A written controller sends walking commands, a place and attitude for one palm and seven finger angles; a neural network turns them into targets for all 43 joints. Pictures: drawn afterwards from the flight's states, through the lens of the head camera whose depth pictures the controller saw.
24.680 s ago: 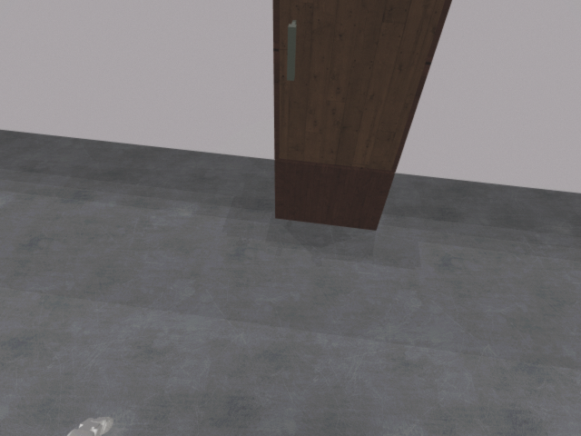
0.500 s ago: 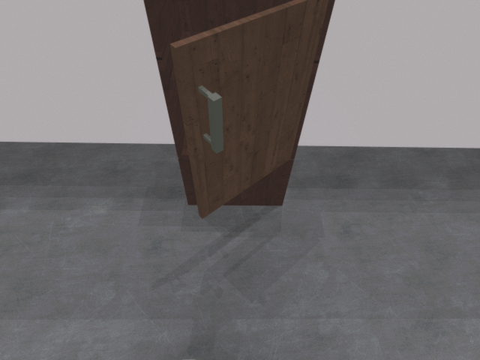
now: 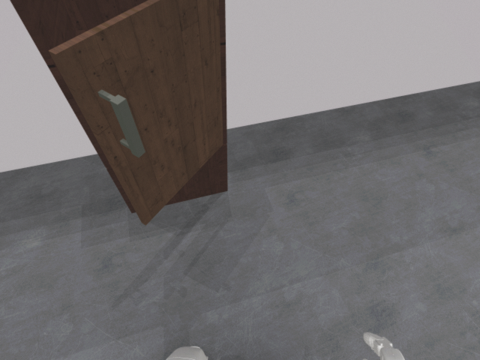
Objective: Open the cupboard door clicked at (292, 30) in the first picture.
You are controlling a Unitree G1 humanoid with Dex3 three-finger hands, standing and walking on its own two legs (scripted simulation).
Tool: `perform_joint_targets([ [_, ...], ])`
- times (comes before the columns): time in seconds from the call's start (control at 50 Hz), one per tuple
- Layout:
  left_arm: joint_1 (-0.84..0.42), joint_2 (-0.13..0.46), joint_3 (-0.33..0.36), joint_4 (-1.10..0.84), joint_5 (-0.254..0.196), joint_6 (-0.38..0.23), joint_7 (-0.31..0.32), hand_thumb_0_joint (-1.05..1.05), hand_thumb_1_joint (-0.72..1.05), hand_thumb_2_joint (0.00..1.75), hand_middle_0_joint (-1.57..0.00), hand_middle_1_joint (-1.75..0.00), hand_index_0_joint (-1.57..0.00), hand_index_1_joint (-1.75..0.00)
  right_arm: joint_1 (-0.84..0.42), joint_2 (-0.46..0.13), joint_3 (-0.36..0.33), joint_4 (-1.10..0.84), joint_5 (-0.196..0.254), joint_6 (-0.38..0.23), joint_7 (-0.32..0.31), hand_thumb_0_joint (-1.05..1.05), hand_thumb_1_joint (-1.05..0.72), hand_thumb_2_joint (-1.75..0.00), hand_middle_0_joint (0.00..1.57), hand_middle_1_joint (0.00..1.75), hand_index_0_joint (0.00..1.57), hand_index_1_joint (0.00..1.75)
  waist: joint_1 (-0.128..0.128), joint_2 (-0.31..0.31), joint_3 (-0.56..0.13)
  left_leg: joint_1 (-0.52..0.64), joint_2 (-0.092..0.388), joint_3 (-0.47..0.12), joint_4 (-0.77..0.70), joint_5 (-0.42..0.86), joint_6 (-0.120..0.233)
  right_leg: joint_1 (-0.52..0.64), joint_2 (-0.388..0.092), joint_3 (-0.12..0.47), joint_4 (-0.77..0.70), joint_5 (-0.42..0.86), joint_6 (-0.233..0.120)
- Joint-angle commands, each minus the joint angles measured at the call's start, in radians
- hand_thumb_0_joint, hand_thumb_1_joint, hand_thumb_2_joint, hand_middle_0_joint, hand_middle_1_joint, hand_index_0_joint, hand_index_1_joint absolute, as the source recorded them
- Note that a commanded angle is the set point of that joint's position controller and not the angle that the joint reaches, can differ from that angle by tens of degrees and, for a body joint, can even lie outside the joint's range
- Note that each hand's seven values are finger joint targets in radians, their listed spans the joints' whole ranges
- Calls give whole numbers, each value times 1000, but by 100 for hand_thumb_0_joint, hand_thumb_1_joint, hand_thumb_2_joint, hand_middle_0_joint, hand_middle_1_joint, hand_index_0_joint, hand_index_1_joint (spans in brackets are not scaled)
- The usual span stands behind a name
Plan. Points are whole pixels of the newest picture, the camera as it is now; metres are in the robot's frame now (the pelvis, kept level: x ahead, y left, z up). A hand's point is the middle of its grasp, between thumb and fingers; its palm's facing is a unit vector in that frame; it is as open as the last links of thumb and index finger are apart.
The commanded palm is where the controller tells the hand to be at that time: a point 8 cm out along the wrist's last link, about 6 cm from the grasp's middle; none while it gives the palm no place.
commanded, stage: walk to a spot facing it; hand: left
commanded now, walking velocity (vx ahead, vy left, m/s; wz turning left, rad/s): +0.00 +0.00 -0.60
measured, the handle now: (122, 125) +0.52 +0.29 +0.03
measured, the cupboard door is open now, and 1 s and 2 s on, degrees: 40 40 40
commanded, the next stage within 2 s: none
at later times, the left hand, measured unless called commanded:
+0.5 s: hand (165, 349) +0.15 +0.15 -0.16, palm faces -0.29 -0.91 -0.28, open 7.4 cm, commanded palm none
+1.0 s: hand (210, 330) +0.19 +0.07 -0.17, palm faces -0.55 -0.79 -0.25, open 7.4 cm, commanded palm none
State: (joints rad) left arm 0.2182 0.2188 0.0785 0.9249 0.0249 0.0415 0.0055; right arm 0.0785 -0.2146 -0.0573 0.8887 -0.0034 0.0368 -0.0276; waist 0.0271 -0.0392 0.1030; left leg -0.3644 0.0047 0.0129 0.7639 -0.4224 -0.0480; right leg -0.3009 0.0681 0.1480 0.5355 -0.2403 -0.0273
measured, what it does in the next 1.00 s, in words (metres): steps on the spot, turning right: left foot, then right foot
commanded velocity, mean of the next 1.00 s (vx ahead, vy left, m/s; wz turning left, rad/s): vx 0.05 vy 0.00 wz -0.60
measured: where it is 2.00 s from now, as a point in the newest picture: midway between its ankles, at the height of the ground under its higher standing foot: (333, 357)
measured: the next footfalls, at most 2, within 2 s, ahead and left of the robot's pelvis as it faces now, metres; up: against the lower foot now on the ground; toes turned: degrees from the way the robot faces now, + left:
left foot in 0.04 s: +0.05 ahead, +0.14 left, +0.00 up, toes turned -1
right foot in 0.38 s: +0.02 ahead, -0.14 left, +0.00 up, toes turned -17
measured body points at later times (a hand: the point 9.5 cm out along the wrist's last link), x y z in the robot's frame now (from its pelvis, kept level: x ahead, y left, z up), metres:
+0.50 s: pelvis -0.01 -0.02 -0.01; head +0.04 -0.05 +0.44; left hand +0.16 +0.20 -0.14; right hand -0.05 -0.29 -0.16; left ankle +0.00 +0.13 -0.67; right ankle -0.02 -0.13 -0.74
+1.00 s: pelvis -0.01 -0.04 -0.02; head +0.02 -0.08 +0.43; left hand +0.21 +0.11 -0.15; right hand -0.13 -0.28 -0.17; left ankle +0.05 +0.10 -0.71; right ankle -0.06 -0.13 -0.74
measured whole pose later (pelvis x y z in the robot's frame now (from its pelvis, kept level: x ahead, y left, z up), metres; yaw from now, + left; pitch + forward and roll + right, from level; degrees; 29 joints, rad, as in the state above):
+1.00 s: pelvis -0.01 -0.04 -0.02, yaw -36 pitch +1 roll +0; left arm 0.17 0.23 0.07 0.89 0.02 0.02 -0.03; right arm 0.24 -0.23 -0.04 0.91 -0.02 0.04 -0.01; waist 0.00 0.03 0.09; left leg -0.36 0.16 0.09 0.86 -0.52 -0.07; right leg -0.34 0.00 -0.06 0.64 -0.30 -0.03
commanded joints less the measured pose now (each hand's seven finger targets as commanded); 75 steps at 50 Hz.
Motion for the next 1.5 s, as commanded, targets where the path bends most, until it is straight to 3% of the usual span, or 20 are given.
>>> perform_joint_targets([
  [0.0,-11,136,34,-95,-13,-8,3,0,90,90,-20,-30,-20,-30,163,-162,-26,-29,-3,-47,-23,0,-90,-90,20,30,20,30,-64,126,-189,354,177,-197,-442,181,69,-162,-77,162,67,110,-26],
  [0.02,-7,99,22,-122,-15,-10,-13,0,90,90,-20,-30,-20,-30,186,-252,-39,-44,-19,-50,-27,0,-90,-90,20,30,20,30,-61,368,-174,387,439,-439,-503,351,192,-303,17,-36,305,-346,41],
  [0.04,-36,132,28,-141,-3,-13,-21,0,90,90,-20,-30,-20,-30,187,-265,-36,-59,-27,-42,-32,0,-90,-90,20,30,20,30,-67,235,-135,245,505,-443,-478,407,270,-283,-38,-70,495,-383,57],
  [0.14,-56,90,23,-106,-4,3,-43,0,90,90,-20,-30,-20,-30,122,-167,-10,-70,-33,-49,-29,0,-90,-90,20,30,20,30,-22,219,-114,247,290,-67,-389,679,182,-269,-86,-142,562,-218,87],
  [0.3,-19,99,14,-93,-5,-14,-46,0,90,90,-20,-30,-20,-30,177,-215,-37,-40,-24,-34,-10,0,-90,-90,20,30,20,30,-14,212,-148,177,292,48,-226,556,105,83,-59,-242,0,-27,34],
  [0.34,98,283,52,-58,9,-34,-20,0,90,90,-20,-30,-20,-30,149,-104,-16,-89,-6,-29,4,0,-90,-90,20,30,20,30,43,-271,-177,-208,90,198,157,-97,-21,379,-410,237,-197,462,-109],
  [0.36,147,320,54,-49,-7,-28,-7,0,90,90,-20,-30,-20,-30,99,-131,-12,-105,-7,-19,-3,0,-90,-90,20,30,20,30,90,-253,-184,-232,78,54,312,-247,-15,313,-484,284,-181,557,-204],
  [0.6,-86,209,38,-108,1,-4,-2,0,90,90,-20,-30,-20,-30,216,-89,-14,-32,-1,-23,-3,0,-90,-90,20,30,20,30,-60,-118,-119,132,14,28,-170,88,2,-68,-227,213,-133,66,-108],
  [0.66,-90,103,13,-160,-15,0,-22,0,90,90,-20,-30,-20,-30,289,-274,-40,-39,-29,-48,-23,0,-90,-90,20,30,20,30,-87,347,-127,271,476,-471,-563,65,202,-340,10,-108,354,-359,44],
  [0.68,-106,133,25,-169,-5,-6,-34,0,90,90,-20,-30,-20,-30,258,-283,-38,-62,-33,-51,-23,0,-90,-90,20,30,20,30,-81,221,-116,132,511,-474,-565,69,260,-279,-57,-75,523,-335,45],
  [0.78,-89,74,12,-125,-5,1,-51,0,90,90,-20,-30,-20,-30,164,-184,-18,-66,-36,-51,-20,0,-90,-90,20,30,20,30,-32,262,-122,208,290,-4,-393,558,154,-204,-87,-193,415,-220,76],
  [0.88,-29,81,12,-104,-6,-17,-52,0,90,90,-20,-30,-20,-30,206,-216,-37,-45,-28,-34,-5,0,-90,-90,20,30,20,30,-28,229,-173,152,302,68,-264,310,98,81,-43,-278,19,-100,40],
  [0.9,43,125,25,-81,-1,-23,-48,0,90,90,-20,-30,-20,-30,188,-198,-35,-55,-22,-32,3,0,-90,-90,20,30,20,30,10,132,-173,27,255,108,-161,111,56,223,-72,-226,-95,-77,15],
  [0.92,111,245,51,-60,10,-33,-36,0,90,90,-20,-30,-20,-30,158,-118,-21,-85,-8,-31,12,0,-90,-90,20,30,20,30,52,-190,-166,-245,127,211,93,-188,-9,384,-327,161,-245,-189,-84],
  [0.96,157,293,61,-51,-5,-36,-8,0,90,90,-20,-30,-20,-30,10,-146,-14,-141,-10,-28,15,0,-90,-90,20,30,20,30,97,-237,-79,-417,99,-10,388,-174,-4,273,-448,446,-359,-390,-227],
  [1.04,25,189,37,-69,1,-61,-5,0,90,90,-20,-30,-20,-30,50,-113,-24,-81,-21,-37,36,0,-90,-90,20,30,20,30,0,-96,-65,-259,108,5,290,53,-19,127,-306,188,-314,-199,-170],
  [1.24,22,187,47,-42,-3,-72,-22,0,90,90,-20,-30,-20,-30,136,-96,-20,-68,-12,-89,29,0,-90,-90,20,30,20,30,-52,-79,-80,148,9,48,-239,158,-5,-21,-215,180,-191,-172,-141],
  [1.28,31,71,24,-68,-15,-71,-35,0,90,90,-20,-30,-20,-30,360,-246,-51,-2,-34,-109,0,0,-90,-90,20,30,20,30,-146,305,-184,547,305,-320,-448,-108,89,-346,-17,-7,228,-251,-42],
  [1.32,-65,86,23,-117,-2,-89,-50,0,90,90,-20,-30,-20,-30,433,-291,-47,-5,-41,-102,-4,0,-90,-90,20,30,20,30,-161,200,-129,434,541,-583,-577,-195,245,-489,-79,-83,630,-326,-14],
  [1.48,-131,6,-7,-84,6,-53,-79,0,90,90,-20,-30,-20,-30,364,-123,-1,40,-30,-123,-1,0,-90,-90,20,30,20,30,-64,192,-80,331,305,73,-512,467,136,-372,-161,-198,416,-2,27],
])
